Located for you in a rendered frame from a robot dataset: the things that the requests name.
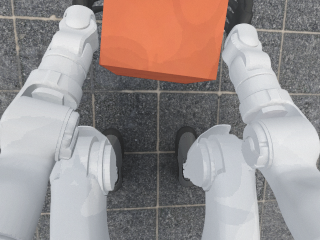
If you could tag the carton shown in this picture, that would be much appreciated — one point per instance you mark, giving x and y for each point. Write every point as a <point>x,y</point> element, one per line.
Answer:
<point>175,41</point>

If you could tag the robot left hand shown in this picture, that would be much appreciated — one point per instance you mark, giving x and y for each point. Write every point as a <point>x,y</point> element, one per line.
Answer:
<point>88,4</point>

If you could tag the left robot foot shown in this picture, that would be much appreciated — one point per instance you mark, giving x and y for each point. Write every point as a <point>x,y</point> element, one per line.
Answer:
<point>115,138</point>

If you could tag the robot left forearm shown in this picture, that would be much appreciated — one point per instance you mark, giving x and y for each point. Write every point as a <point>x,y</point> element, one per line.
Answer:
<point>66,62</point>

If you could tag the robot foot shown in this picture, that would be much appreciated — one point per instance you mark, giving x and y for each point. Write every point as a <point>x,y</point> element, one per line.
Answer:
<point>184,139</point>
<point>115,138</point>

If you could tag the right robot upper arm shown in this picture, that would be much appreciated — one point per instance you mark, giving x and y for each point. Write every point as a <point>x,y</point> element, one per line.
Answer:
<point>286,150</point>

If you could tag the robot right hand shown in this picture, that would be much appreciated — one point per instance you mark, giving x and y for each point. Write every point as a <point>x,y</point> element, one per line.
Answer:
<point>242,14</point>

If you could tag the robot right forearm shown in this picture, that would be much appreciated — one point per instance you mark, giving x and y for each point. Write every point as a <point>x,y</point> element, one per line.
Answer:
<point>259,92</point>

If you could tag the right robot foot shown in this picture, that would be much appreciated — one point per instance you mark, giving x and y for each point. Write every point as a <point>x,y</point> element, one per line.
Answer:
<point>184,139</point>

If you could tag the left robot upper arm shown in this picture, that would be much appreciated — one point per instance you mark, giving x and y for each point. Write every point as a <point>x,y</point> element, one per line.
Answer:
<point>35,135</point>

